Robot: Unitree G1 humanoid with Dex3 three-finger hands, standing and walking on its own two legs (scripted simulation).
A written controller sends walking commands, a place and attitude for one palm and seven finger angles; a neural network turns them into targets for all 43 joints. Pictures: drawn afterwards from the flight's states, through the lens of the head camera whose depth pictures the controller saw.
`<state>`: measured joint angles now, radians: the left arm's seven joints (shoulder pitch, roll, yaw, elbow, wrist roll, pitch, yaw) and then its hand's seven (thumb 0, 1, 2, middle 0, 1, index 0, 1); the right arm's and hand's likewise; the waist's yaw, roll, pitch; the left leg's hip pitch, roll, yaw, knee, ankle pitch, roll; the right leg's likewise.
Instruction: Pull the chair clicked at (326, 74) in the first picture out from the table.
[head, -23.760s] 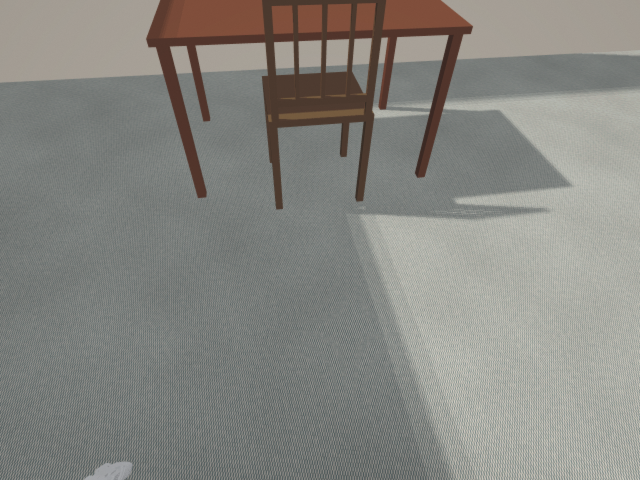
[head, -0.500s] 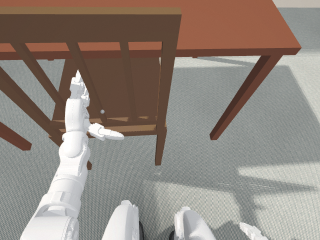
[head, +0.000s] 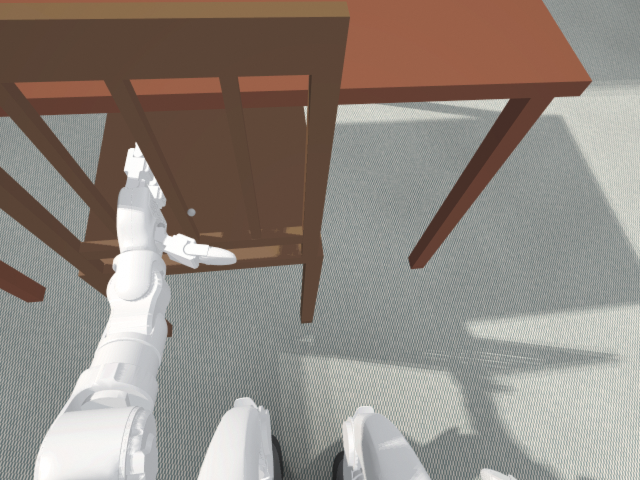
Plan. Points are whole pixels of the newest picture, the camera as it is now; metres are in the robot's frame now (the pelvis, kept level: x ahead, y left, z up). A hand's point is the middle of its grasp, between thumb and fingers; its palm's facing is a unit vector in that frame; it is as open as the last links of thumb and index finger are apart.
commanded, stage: push the fingers through the gap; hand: left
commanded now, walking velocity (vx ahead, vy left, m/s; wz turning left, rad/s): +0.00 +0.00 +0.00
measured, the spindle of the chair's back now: (165, 180) +0.47 +0.18 +0.04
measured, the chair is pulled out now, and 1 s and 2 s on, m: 0.00 0.00 0.03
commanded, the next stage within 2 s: hook a spindle and tug to test in 0.12 s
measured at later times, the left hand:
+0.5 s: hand (192, 200) +0.46 +0.15 +0.02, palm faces +0.09 -1.00 -0.03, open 16.1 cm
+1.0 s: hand (193, 204) +0.45 +0.15 +0.02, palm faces +0.09 -1.00 -0.04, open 7.3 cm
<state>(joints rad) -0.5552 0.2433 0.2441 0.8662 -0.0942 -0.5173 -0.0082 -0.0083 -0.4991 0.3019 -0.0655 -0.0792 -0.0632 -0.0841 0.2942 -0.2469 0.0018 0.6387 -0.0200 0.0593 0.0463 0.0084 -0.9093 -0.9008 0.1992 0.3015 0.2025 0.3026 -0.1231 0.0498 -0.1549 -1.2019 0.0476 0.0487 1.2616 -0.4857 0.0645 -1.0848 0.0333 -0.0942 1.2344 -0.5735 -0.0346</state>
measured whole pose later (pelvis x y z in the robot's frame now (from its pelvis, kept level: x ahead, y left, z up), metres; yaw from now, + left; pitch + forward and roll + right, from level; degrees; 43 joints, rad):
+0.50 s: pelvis +0.00 +0.01 -0.01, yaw +0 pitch +25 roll -4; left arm -0.64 0.25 0.24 0.92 -0.05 -0.56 0.03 -0.01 -0.50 0.30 -0.17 -0.42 -0.17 -0.42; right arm 0.27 -0.24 0.00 0.64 -0.04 0.07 0.05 0.01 -0.91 -0.90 0.20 0.30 0.20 0.30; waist -0.13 0.05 -0.15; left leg -1.25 0.04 0.04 1.29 -0.50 0.08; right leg -1.12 0.03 -0.10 1.26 -0.58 -0.02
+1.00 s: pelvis +0.00 +0.01 +0.00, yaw +0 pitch +25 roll -4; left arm -0.59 0.23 0.20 0.88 -0.06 -0.54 0.05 0.00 0.37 0.67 -0.49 -1.41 -0.46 -1.41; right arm 0.27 -0.24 -0.01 0.63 -0.03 0.08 0.06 0.01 -0.91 -0.90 0.20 0.30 0.20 0.30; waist -0.12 0.05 -0.16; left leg -1.21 0.04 0.04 1.27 -0.50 0.07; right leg -1.08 0.03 -0.10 1.24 -0.58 -0.03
